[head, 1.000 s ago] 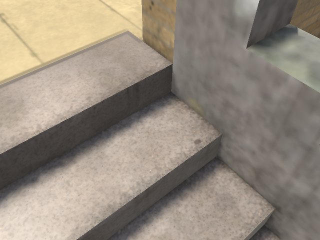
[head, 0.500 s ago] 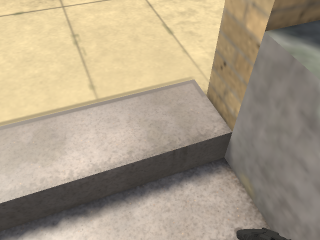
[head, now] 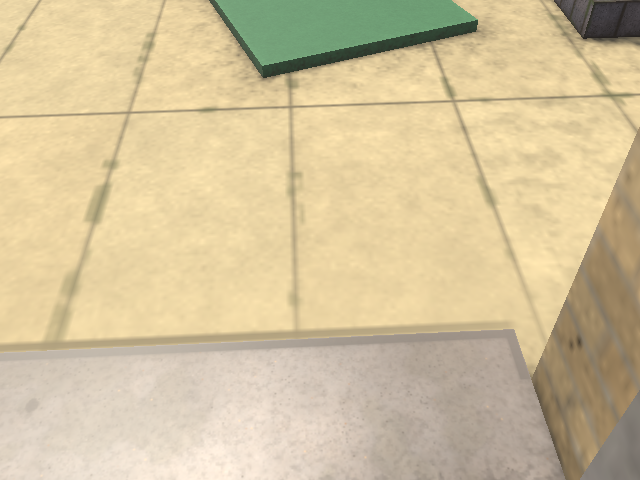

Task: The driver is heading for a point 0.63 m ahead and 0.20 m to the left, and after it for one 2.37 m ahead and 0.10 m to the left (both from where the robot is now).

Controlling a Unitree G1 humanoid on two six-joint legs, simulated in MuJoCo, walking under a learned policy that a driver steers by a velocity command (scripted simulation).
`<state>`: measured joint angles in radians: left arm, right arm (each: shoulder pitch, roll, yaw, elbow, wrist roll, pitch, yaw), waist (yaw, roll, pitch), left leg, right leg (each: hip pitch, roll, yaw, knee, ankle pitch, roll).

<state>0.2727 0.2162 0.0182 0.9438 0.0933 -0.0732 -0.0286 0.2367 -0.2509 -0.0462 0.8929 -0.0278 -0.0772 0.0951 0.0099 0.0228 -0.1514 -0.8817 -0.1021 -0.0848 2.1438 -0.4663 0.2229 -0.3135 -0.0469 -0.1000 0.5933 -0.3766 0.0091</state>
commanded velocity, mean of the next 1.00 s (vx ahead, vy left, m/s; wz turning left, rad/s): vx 0.50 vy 0.00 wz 0.60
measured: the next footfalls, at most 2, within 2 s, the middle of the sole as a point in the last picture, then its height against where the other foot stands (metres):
left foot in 0.22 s outside the picture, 0.16 m higher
right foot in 0.70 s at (398, 432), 0.16 m higher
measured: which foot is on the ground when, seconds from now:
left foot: up 0.00-0.20, down 0.22-0.72, up 0.74-1.00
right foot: down 0.00-0.24, up 0.26-0.68, down 0.70-1.00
